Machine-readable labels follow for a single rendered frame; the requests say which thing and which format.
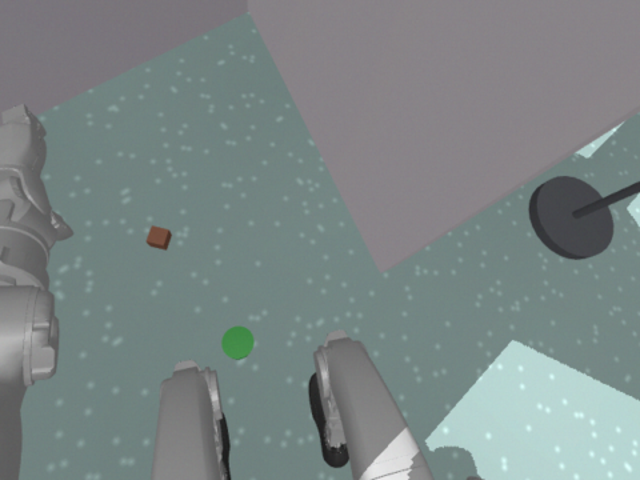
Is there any left robot hand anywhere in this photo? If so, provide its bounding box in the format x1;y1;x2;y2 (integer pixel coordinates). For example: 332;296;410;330
0;104;74;241

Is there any left robot arm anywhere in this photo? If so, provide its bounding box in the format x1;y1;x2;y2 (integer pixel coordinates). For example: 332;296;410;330
0;164;59;480

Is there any right robot foot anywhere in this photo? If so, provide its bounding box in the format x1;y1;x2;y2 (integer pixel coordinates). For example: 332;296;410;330
309;373;349;468

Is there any floor lamp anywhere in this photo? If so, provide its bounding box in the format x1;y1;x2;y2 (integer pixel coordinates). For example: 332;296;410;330
529;176;640;260

